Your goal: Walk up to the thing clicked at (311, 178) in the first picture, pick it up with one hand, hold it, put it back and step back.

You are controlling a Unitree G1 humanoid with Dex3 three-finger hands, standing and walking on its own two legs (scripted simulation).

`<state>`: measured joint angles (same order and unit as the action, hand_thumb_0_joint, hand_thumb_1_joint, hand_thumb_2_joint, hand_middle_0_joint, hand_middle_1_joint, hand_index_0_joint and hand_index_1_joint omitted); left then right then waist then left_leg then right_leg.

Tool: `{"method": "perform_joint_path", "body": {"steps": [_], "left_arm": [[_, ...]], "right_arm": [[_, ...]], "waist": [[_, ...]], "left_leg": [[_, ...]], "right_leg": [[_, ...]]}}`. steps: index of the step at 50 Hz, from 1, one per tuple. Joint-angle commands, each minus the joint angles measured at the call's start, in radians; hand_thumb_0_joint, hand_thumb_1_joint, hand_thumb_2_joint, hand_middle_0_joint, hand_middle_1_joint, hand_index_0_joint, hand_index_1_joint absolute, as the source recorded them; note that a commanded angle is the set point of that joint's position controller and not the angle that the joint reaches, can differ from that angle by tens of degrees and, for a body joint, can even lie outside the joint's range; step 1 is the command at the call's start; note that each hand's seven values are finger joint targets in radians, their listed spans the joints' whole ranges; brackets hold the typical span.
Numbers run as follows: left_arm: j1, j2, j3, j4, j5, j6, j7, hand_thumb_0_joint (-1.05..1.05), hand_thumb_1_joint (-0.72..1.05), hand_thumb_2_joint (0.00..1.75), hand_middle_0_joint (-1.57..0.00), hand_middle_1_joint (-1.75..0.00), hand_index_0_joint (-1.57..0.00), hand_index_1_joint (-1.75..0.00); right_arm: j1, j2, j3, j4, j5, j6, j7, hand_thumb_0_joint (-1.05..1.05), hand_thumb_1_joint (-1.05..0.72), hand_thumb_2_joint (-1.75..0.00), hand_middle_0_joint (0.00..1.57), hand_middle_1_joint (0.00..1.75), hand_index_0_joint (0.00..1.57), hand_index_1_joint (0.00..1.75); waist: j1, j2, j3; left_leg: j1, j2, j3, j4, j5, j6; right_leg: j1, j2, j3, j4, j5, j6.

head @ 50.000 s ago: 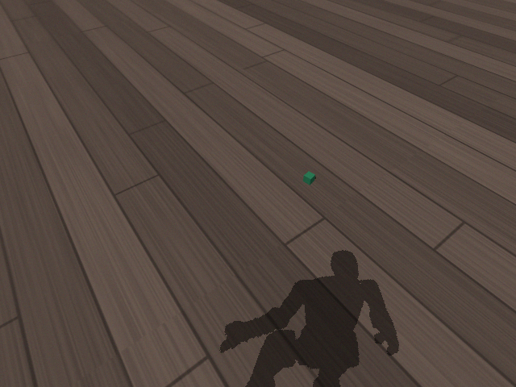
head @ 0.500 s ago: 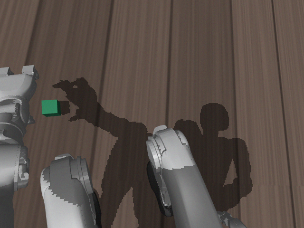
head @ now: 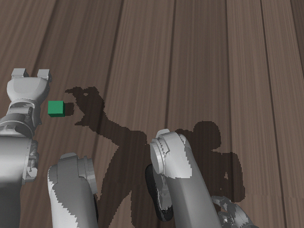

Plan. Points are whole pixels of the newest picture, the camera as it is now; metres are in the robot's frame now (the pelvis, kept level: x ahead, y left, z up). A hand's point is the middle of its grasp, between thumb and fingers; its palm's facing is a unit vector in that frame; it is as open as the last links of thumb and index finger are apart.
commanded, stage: rest palm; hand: left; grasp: from above
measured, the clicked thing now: (56, 109) +0.51 +0.19 -0.31
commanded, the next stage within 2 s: close in 1.46 s
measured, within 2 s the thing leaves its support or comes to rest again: neither
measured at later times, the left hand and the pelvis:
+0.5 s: hand (51, 110) +0.48 +0.19 -0.25, palm faces -0.42 +0.02 -0.91, open 13.3 cm; pelvis +0.01 +0.00 -0.03, yaw -3 degrees
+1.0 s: hand (53, 115) +0.47 +0.19 -0.27, palm faces -0.48 -0.01 -0.87, open 13.7 cm; pelvis +0.01 +0.00 -0.03, yaw -5 degrees
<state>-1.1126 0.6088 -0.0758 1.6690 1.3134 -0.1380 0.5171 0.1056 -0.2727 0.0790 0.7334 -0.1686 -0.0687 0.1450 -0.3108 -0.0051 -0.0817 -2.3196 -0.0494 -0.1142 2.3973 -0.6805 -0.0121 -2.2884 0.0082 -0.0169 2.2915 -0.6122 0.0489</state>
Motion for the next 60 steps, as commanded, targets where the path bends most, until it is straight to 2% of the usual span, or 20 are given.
{"method": "perform_joint_path", "body": {"steps": [1,2,3,6,10,11,12,13,14,21,27,29,31,33,41,44,48,54,57,60], "left_arm": [[-0.268,0.153,0.005,-0.094,-0.037,-0.017,-0.066,0.00,-0.37,0.88,-0.12,-0.99,-0.15,-0.95],[-0.271,0.183,0.027,-0.123,-0.041,-0.034,-0.074,0.00,-0.36,0.88,-0.13,-0.96,-0.16,-0.93],[-0.258,0.191,0.023,-0.121,-0.041,-0.050,-0.082,0.00,-0.36,0.88,-0.13,-0.96,-0.16,-0.93],[-0.272,0.235,0.036,-0.163,-0.020,-0.110,-0.070,0.00,-0.37,0.87,-0.12,-0.98,-0.15,-0.95],[-0.245,0.314,0.099,-0.234,0.029,-0.179,0.004,0.00,-0.36,0.85,-0.11,-0.99,-0.15,-0.94],[-0.185,0.296,0.100,-0.205,0.035,-0.184,0.027,0.00,-0.36,0.84,-0.11,-0.98,-0.15,-0.94],[-0.225,0.317,0.122,-0.269,0.038,-0.198,0.051,0.00,-0.34,0.84,-0.11,-0.98,-0.15,-0.93],[-0.201,0.331,0.130,-0.275,0.058,-0.201,0.075,0.00,-0.36,0.86,-0.10,-0.98,-0.14,-0.93],[-0.173,0.302,0.119,-0.238,0.055,-0.193,0.096,0.00,-0.35,0.85,-0.11,-0.97,-0.15,-0.93],[-0.241,0.273,0.101,-0.154,0.066,-0.123,0.207,0.00,-0.36,0.88,-0.11,-0.97,-0.14,-0.93],[-0.256,0.283,0.093,-0.023,0.043,-0.073,0.190,0.00,-0.42,0.92,-0.07,-1.00,-0.10,-0.96],[-0.266,0.349,0.136,-0.035,0.035,-0.072,0.183,0.00,-0.43,0.94,-0.07,-0.99,-0.09,-0.96],[-0.237,0.328,0.120,0.015,0.026,-0.071,0.161,0.00,-0.42,0.93,-0.07,-1.00,-0.09,-0.97],[-0.183,0.389,0.167,0.042,0.037,-0.070,0.158,0.00,-0.43,0.93,-0.07,-1.00,-0.09,-0.97],[-0.230,0.344,0.109,-0.036,0.018,-0.133,0.116,0.00,-0.45,0.95,-0.07,-0.98,-0.09,-0.97],[-0.243,0.351,0.089,-0.082,0.027,-0.167,0.130,0.00,-0.45,0.95,-0.07,-0.99,-0.09,-0.97],[-0.246,0.299,0.046,-0.091,0.038,-0.185,0.179,0.00,-0.44,0.94,-0.07,-0.99,-0.09,-0.97],[-0.227,0.286,0.008,-0.016,0.076,-0.126,0.284,0.00,-0.45,0.96,-0.07,-0.97,-0.08,-0.95],[-0.221,0.272,0.012,0.010,0.069,-0.076,0.321,0.00,-0.45,0.95,-0.06,-0.97,-0.08,-0.95],[-0.240,0.274,0.020,0.036,0.050,-0.021,0.323,0.00,-0.46,0.95,-0.06,-0.97,-0.07,-0.95]], "right_arm": [[0.223,-0.263,-0.059,0.009,-0.001,-0.012,-0.015,0.00,-0.90,-0.90,0.20,0.30,0.20,0.30],[0.232,-0.265,-0.056,0.002,-0.003,-0.011,-0.017,0.00,-0.90,-0.90,0.20,0.30,0.20,0.30],[0.232,-0.260,-0.045,-0.003,-0.002,-0.010,-0.015,0.00,-0.90,-0.90,0.20,0.30,0.20,0.30],[0.244,-0.257,-0.020,-0.015,-0.012,-0.008,-0.011,0.00,-0.90,-0.90,0.20,0.30,0.20,0.30],[0.259,-0.279,-0.012,-0.024,-0.036,-0.019,0.000,0.00,-0.90,-0.90,0.20,0.30,0.20,0.30],[0.262,-0.293,-0.020,-0.018,-0.042,-0.022,0.004,0.00,-0.90,-0.90,0.20,0.30,0.20,0.30],[0.255,-0.289,-0.021,-0.020,-0.048,-0.029,0.011,0.00,-0.90,-0.89,0.20,0.30,0.20,0.30],[0.262,-0.286,-0.021,-0.009,-0.051,-0.030,0.016,0.00,-0.90,-0.89,0.20,0.30,0.20,0.30],[0.251,-0.283,-0.022,-0.018,-0.053,-0.034,0.022,0.00,-0.90,-0.89,0.20,0.30,0.20,0.30],[0.255,-0.300,-0.010,0.033,-0.087,-0.073,0.077,0.00,-0.90,-0.90,0.20,0.30,0.20,0.30],[0.259,-0.323,0.010,0.037,-0.087,-0.091,0.098,0.00,-0.90,-0.90,0.20,0.30,0.20,0.30],[0.249,-0.339,0.010,0.014,-0.080,-0.092,0.095,0.00,-0.90,-0.90,0.20,0.30,0.20,0.30],[0.237,-0.338,0.021,-0.002,-0.086,-0.102,0.102,0.00,-0.90,-0.90,0.20,0.30,0.20,0.30],[0.252,-0.350,0.017,0.002,-0.081,-0.092,0.095,0.00,-0.90,-0.90,0.20,0.30,0.20,0.30],[0.235,-0.337,0.052,-0.015,-0.097,-0.102,0.096,0.00,-0.90,-0.90,0.20,0.30,0.20,0.30],[0.229,-0.342,0.059,-0.013,-0.102,-0.109,0.096,0.00,-0.90,-0.90,0.20,0.30,0.20,0.30],[0.199,-0.345,0.060,0.004,-0.125,-0.131,0.105,0.00,-0.90,-0.90,0.20,0.30,0.20,0.30],[0.161,-0.368,0.057,0.039,-0.130,-0.150,0.128,0.00,-0.90,-0.90,0.20,0.30,0.20,0.30],[0.160,-0.376,0.059,0.033,-0.127,-0.154,0.144,0.00,-0.90,-0.90,0.20,0.30,0.20,0.30],[0.163,-0.385,0.064,0.016,-0.113,-0.162,0.156,0.00,-0.90,-0.90,0.20,0.30,0.20,0.30]], "waist": [[-0.053,0.167,-0.523],[-0.047,0.175,-0.566],[-0.041,0.194,-0.575],[-0.052,0.253,-0.598],[-0.053,0.333,-0.610],[-0.053,0.355,-0.593],[-0.061,0.362,-0.600],[-0.049,0.393,-0.625],[-0.053,0.395,-0.608],[-0.109,0.371,-0.552],[-0.129,0.307,-0.510],[-0.116,0.301,-0.532],[-0.127,0.279,-0.488],[-0.109,0.270,-0.498],[-0.142,0.335,-0.473],[-0.143,0.360,-0.487],[-0.151,0.392,-0.486],[-0.154,0.405,-0.413],[-0.166,0.372,-0.402],[-0.181,0.354,-0.385]], "left_leg": [[0.356,-0.015,0.086,-0.224,0.042,0.064],[0.376,-0.012,0.081,-0.217,0.080,0.060],[0.382,-0.013,0.076,-0.218,0.091,0.054],[0.435,-0.007,0.070,-0.213,0.147,0.040],[0.484,0.003,0.075,-0.170,0.195,0.028],[0.500,0.004,0.077,-0.170,0.203,0.022],[0.506,0.008,0.071,-0.157,0.211,0.020],[0.526,0.010,0.072,-0.165,0.210,0.020],[0.519,0.011,0.071,-0.167,0.197,0.019],[0.476,0.020,0.054,-0.132,0.202,0.025],[0.397,0.020,0.043,-0.127,0.143,0.042],[0.393,0.021,0.038,-0.131,0.157,0.044],[0.358,0.020,0.038,-0.120,0.131,0.048],[0.350,0.017,0.039,-0.127,0.141,0.047],[0.407,0.025,0.027,-0.103,0.171,0.034],[0.444,0.027,0.023,-0.100,0.176,0.027],[0.491,0.031,0.013,-0.106,0.169,0.016],[0.478,0.042,-0.011,-0.149,0.143,0.004],[0.445,0.046,-0.024,-0.158,0.141,0.007],[0.412,0.051,-0.028,-0.147,0.118,0.018]], "right_leg": [[0.359,0.022,-0.117,-0.214,0.056,-0.072],[0.380,0.022,-0.122,-0.203,0.094,-0.072],[0.386,0.024,-0.127,-0.191,0.099,-0.075],[0.408,0.030,-0.145,-0.172,0.154,-0.079],[0.419,0.034,-0.158,-0.146,0.205,-0.082],[0.408,0.033,-0.157,-0.137,0.208,-0.084],[0.396,0.037,-0.168,-0.125,0.220,-0.083],[0.401,0.039,-0.163,-0.122,0.224,-0.083],[0.382,0.042,-0.164,-0.120,0.214,-0.084],[0.360,0.049,-0.181,-0.116,0.242,-0.072],[0.388,0.051,-0.188,-0.121,0.202,-0.067],[0.407,0.049,-0.190,-0.121,0.213,-0.067],[0.408,0.051,-0.192,-0.121,0.189,-0.064],[0.434,0.051,-0.192,-0.125,0.196,-0.063],[0.435,0.060,-0.210,-0.118,0.219,-0.071],[0.449,0.061,-0.218,-0.112,0.224,-0.069],[0.419,0.068,-0.232,-0.110,0.221,-0.069],[0.346,0.073,-0.233,-0.119,0.191,-0.075],[0.329,0.070,-0.235,-0.117,0.195,-0.074],[0.324,0.068,-0.227,-0.123,0.192,-0.071]]}}
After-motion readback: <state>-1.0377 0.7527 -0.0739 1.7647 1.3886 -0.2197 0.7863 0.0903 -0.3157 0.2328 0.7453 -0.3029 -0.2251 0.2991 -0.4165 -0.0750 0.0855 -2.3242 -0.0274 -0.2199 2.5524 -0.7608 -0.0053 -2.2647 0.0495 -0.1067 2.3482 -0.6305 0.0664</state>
